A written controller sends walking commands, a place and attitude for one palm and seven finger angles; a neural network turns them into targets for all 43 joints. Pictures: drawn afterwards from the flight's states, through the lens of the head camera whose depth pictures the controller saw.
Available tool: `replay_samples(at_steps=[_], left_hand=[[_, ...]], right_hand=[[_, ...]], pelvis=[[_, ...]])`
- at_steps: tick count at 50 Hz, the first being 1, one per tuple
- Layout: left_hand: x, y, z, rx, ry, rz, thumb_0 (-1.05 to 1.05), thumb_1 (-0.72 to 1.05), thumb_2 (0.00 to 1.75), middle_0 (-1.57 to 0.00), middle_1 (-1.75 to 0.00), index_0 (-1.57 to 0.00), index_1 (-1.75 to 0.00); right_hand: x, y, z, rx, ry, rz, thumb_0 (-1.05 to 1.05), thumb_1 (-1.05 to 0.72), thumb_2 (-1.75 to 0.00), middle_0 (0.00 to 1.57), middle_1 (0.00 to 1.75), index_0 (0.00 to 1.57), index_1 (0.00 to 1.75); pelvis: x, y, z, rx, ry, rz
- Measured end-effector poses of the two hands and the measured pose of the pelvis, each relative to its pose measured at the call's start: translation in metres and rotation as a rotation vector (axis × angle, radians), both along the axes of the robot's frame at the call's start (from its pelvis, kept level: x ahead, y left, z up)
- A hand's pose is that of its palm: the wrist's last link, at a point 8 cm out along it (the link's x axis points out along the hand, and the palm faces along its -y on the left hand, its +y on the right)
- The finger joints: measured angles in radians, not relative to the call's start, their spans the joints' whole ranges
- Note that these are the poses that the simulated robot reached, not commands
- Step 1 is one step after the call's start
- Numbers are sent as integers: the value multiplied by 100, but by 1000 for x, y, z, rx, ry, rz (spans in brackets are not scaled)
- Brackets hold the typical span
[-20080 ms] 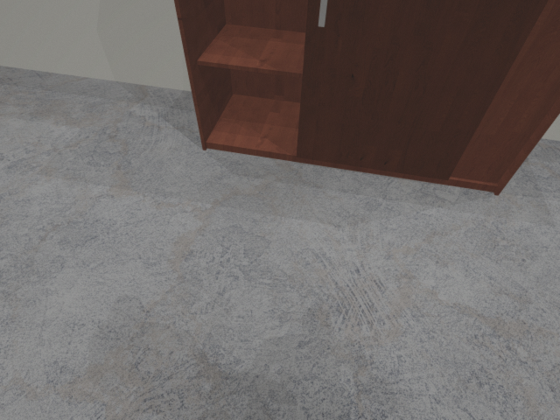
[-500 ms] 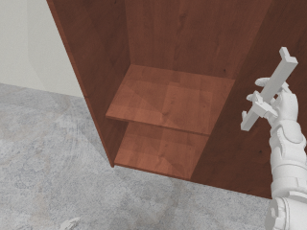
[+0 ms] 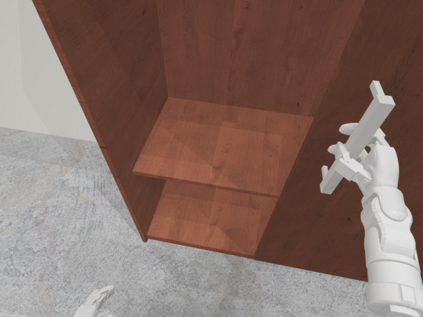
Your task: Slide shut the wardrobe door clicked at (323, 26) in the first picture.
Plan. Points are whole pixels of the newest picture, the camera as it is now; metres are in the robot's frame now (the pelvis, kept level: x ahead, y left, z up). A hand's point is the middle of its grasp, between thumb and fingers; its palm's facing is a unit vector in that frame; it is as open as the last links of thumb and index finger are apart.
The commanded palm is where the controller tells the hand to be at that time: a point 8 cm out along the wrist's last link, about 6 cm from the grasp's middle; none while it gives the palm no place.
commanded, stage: tug the door sideways, standing still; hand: right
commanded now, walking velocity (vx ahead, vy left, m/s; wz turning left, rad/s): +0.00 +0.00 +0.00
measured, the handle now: (347, 144) +0.45 -0.22 +0.11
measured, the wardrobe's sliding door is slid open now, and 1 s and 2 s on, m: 0.52 0.52 0.47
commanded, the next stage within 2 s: step sideways, sliding the door along in 0.80 s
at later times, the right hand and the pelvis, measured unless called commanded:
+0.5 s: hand (337, 160) +0.39 -0.18 +0.12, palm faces +0.19 +0.98 -0.02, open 5.9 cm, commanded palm +0.37 -0.17 +0.11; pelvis -0.03 +0.00 -0.01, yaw -4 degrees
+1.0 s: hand (339, 161) +0.39 -0.19 +0.12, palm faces +0.17 +0.98 -0.13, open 6.0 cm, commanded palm +0.37 -0.21 +0.12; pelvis -0.04 +0.00 -0.01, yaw -3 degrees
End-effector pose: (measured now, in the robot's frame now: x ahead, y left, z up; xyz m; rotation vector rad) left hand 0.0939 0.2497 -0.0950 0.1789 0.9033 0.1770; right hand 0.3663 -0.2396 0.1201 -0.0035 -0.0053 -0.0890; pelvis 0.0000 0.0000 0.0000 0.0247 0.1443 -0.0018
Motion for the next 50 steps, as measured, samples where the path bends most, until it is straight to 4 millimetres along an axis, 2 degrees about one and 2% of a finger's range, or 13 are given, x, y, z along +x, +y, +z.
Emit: replay_samples(at_steps=[6, 11, 16, 27, 33, 38, 46, 50], left_hand=[[13, -8, -7, 0, 20, -74, 1, 91, 90, -20, -30, -20, -30], [11, -14, -11, -17, 20, -103, 1, 91, 90, -20, -30, -20, -30], [-5, -16, -17, -33, 35, -111, 0, 91, 90, -20, -30, -20, -30], [-57, -6, -27, -25, 127, -95, 1, 91, 90, -20, -30, -20, -30], [-71, 0, -28, -13, 146, -91, 1, 91, 90, -20, -30, -20, -30], [-69, 1, -26, -8, 130, -98, 1, 91, 90, -20, -30, -20, -30], [-53, -3, -24, -11, 82, -123, 1, 91, 90, -20, -30, -20, -30], [-43, -4, -20, 5, 76, -69, 1, 91, 90, -20, -30, -20, -30]], right_hand=[[0, 1, 0, 6, 6, -36, 2, -72, -82, 36, 140, 36, 140], [0, 4, 1, 4, 12, -65, 2, -72, -84, 34, 140, 35, 140], [-1, 6, 1, -5, 13, -85, 1, -74, -83, 32, 140, 32, 140], [-3, 10, 1, -24, 4, -103, 1, -78, -82, 28, 140, 24, 140], [-3, 9, 0, -32, -2, -97, 0, -78, -81, 29, 140, 23, 140], [-2, 9, 0, -30, -3, -91, 1, -77, -81, 30, 140, 24, 140], [-2, 8, 0, -28, -5, -85, 1, -77, -81, 30, 140, 25, 140], [-2, 4, 4, -125, 12, -86, -1, -72, -80, 34, 140, 28, 140]], pelvis=[[-5, 0, -2, 2, 2, -42], [-12, 0, -4, 1, 2, -58], [-21, 1, -6, -1, 0, -64], [-36, 3, -10, 3, 1, -73], [-40, 3, -11, 3, 2, -74], [-41, 3, -11, 2, 4, -73], [-42, 3, -11, 4, 7, -76], [-43, 4, -8, -8, -37, -48]])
